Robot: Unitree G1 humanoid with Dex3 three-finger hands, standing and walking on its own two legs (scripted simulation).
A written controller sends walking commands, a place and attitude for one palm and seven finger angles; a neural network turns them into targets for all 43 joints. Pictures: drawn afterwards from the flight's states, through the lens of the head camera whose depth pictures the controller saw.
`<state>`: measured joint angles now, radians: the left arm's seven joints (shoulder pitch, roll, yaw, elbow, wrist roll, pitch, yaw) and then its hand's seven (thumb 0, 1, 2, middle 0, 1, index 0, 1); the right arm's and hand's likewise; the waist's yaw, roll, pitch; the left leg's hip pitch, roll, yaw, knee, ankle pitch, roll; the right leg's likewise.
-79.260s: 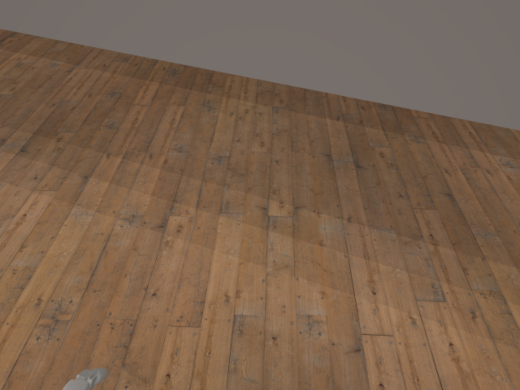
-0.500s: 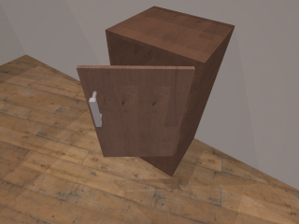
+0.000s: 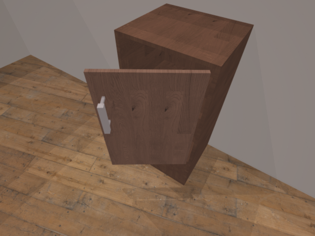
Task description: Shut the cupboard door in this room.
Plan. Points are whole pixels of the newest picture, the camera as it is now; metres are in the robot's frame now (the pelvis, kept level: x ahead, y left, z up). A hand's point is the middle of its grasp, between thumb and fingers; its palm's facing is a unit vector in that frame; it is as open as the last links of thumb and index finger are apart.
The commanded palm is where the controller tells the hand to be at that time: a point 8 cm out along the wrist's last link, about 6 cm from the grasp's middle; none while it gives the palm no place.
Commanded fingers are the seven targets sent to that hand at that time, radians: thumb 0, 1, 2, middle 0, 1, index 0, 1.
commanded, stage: shuffle to correct the standing spot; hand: left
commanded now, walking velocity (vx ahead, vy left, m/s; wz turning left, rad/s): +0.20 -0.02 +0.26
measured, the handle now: (105, 115) +0.52 +0.22 -0.04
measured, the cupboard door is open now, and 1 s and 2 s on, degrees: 34 34 34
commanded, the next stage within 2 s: come to a stop and stand still in 0.14 s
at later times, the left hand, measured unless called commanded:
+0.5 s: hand out of the picture +0.10 +0.19 -0.18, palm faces +0.13 -0.97 -0.21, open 7.2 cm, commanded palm none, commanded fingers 0.00 0.90 0.90 -0.20 -0.30 -0.20 -0.30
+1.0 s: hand out of the picture +0.09 +0.18 -0.17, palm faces +0.20 -0.95 -0.24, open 7.3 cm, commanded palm none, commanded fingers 0.00 0.90 0.90 -0.20 -0.30 -0.20 -0.30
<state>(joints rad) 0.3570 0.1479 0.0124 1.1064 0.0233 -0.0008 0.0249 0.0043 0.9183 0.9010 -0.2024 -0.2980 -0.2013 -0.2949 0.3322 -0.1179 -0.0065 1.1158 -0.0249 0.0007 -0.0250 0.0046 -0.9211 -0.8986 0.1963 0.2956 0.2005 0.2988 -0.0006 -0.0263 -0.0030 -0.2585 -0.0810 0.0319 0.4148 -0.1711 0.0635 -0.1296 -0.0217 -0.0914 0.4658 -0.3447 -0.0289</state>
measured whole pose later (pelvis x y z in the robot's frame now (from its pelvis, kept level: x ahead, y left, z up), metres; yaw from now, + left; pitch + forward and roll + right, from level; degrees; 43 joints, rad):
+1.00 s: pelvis +0.07 -0.02 +0.00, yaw +7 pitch +0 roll +2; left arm 0.21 0.19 0.05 0.96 0.03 0.03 0.03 0.00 0.91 0.90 -0.21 -0.30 -0.21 -0.30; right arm 0.18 -0.20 -0.05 0.99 -0.02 0.04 0.00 0.00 -0.92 -0.90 0.19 0.30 0.20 0.30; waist 0.05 -0.04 0.07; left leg -0.24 0.00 0.03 0.65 -0.41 -0.02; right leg -0.36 -0.06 -0.09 0.51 -0.15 -0.03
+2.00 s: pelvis +0.08 -0.03 +0.00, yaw +6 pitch +0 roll +0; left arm 0.27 0.15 0.00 1.10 0.01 -0.02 0.04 0.00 0.92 0.90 -0.20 -0.30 -0.20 -0.30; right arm 0.28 -0.16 0.00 1.11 -0.01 -0.01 -0.03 0.00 -0.92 -0.90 0.19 0.30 0.20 0.30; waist 0.00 0.03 0.03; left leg -0.13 0.02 0.03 0.47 -0.32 -0.02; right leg -0.19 0.02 -0.05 0.49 -0.30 -0.04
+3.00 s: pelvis -0.01 +0.00 -0.11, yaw +9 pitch +16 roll -3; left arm 0.42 0.24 0.08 -0.08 -0.24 -0.44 -0.23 0.01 0.91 0.90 -0.96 -1.13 -0.96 -1.12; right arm 0.29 -0.28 0.00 0.52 0.02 -0.23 -0.04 0.01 -0.91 -0.90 0.20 0.30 0.20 0.30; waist -0.01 0.03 -0.14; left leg -1.00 -0.02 -0.01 1.28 -0.56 0.05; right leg -1.00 -0.03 -0.07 1.20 -0.48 0.01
